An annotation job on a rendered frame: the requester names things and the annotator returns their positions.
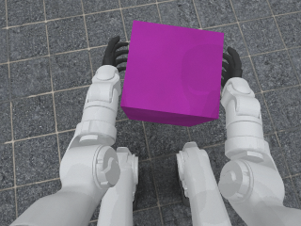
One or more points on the left robot thigh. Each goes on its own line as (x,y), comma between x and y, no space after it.
(117,203)

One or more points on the left robot foot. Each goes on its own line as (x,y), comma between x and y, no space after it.
(135,198)

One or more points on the carton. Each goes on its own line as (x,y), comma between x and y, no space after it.
(173,74)

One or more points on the robot left hand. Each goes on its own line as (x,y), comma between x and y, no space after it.
(110,53)

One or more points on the right robot forearm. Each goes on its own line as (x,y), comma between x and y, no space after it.
(245,139)

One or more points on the right robot upper arm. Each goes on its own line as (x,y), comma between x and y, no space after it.
(256,193)

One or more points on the robot right hand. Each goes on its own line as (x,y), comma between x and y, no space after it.
(233,67)

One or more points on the left robot forearm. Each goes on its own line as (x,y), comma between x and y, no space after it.
(98,121)

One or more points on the left robot upper arm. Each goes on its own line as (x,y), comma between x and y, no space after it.
(86,173)

